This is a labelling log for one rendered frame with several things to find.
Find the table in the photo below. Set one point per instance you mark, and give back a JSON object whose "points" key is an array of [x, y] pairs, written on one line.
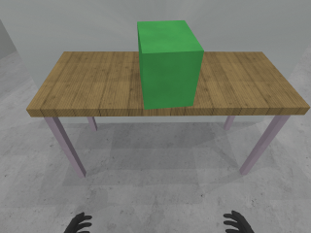
{"points": [[108, 84]]}

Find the carton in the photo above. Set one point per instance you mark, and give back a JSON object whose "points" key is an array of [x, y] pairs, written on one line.
{"points": [[170, 59]]}

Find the robot right hand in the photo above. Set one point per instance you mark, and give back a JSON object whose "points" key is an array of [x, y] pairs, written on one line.
{"points": [[241, 224]]}

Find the robot left hand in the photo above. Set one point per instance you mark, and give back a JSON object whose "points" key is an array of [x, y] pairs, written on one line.
{"points": [[76, 225]]}

